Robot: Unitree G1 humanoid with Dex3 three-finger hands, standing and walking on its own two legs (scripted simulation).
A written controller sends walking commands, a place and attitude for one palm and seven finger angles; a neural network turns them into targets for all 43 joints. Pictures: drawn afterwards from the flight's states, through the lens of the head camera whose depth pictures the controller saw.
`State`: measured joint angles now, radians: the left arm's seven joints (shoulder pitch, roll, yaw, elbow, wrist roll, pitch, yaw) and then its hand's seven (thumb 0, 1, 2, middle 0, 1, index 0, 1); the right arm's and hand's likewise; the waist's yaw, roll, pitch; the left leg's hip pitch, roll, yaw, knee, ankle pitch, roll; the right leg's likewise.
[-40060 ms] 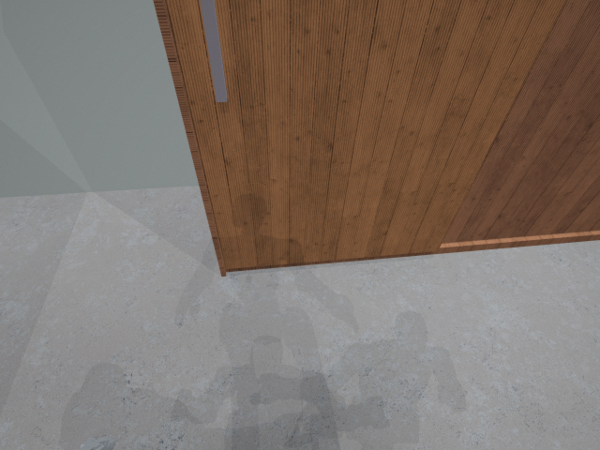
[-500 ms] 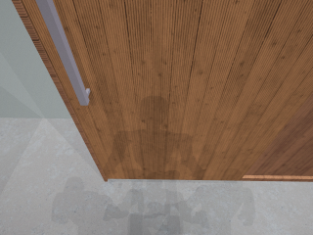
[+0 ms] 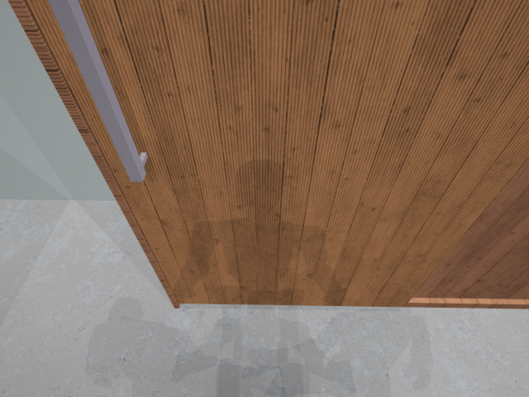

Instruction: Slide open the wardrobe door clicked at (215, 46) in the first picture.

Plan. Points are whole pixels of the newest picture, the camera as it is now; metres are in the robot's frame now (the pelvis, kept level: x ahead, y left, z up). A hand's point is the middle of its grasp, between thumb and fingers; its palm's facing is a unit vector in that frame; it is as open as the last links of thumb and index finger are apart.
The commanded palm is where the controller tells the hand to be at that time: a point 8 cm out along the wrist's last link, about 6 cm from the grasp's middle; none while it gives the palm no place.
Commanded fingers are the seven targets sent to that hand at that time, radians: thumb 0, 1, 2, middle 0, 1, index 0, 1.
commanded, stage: shuffle to correct the standing spot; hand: left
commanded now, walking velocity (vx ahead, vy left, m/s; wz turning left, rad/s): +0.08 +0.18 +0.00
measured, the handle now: (111, 95) +0.51 +0.28 +0.19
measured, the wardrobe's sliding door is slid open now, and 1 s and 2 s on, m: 0.00 0.00 0.00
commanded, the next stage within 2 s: come to a stop and stand still in 0.80 s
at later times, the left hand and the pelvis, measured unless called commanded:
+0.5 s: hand out of the picture +0.02 +0.25 -0.19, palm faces +0.00 -0.97 -0.25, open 7.4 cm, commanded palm none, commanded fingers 0.00 0.90 0.90 -0.20 -0.30 -0.20 -0.30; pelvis +0.01 +0.06 -0.01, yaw -2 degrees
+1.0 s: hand out of the picture +0.05 +0.32 -0.20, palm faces +0.09 -0.97 -0.23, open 7.4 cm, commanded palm none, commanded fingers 0.00 0.90 0.90 -0.20 -0.30 -0.20 -0.30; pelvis +0.06 +0.13 -0.02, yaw +1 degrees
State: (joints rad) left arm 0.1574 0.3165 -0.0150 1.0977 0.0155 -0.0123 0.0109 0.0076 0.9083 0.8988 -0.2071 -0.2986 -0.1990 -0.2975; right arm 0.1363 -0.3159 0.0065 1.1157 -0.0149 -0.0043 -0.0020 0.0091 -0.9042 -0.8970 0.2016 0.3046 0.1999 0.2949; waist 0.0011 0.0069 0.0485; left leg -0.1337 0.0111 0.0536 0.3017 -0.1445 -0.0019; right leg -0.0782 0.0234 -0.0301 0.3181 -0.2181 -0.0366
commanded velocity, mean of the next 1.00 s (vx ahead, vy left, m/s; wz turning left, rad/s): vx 0.06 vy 0.14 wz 0.03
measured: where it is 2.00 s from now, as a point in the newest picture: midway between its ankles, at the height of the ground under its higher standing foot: outside the picture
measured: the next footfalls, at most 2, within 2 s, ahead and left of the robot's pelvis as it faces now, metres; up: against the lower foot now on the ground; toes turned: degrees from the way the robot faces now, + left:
right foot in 0.70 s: +0.07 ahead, -0.04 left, +0.00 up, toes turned -10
left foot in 1.00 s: +0.11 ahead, +0.28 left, +0.00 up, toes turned +5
